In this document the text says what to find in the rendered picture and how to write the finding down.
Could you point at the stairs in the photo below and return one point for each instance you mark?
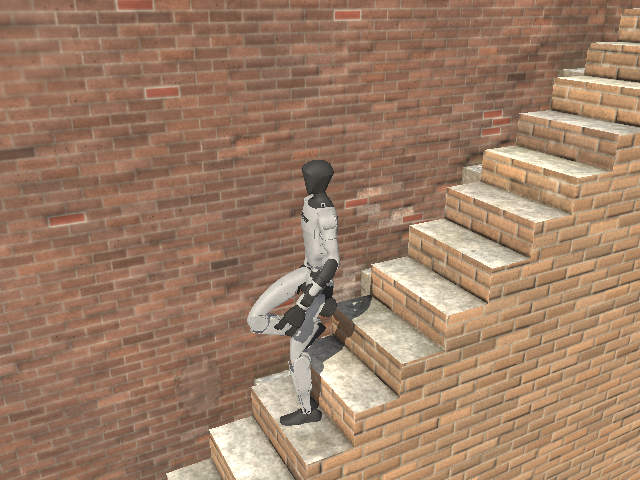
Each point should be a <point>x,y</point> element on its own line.
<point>506,345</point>

